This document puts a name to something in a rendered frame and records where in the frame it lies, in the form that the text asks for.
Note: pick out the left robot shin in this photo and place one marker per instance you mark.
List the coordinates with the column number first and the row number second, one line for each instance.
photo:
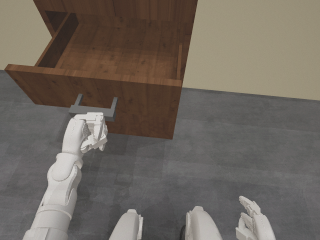
column 131, row 211

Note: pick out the right robot hand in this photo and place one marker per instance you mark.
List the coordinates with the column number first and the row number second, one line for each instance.
column 259, row 227

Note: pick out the drawer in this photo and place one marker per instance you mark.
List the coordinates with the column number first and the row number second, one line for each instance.
column 102, row 57

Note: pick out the cabinet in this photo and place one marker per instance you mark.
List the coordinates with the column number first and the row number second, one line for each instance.
column 53, row 12

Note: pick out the left robot hand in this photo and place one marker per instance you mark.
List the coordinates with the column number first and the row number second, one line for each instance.
column 89, row 126

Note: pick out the handle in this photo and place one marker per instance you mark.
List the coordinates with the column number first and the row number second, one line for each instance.
column 109, row 113

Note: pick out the robot left forearm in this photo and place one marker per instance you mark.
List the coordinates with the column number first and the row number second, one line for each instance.
column 56, row 209

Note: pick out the robot right thigh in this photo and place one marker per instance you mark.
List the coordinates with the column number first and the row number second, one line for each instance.
column 201, row 226

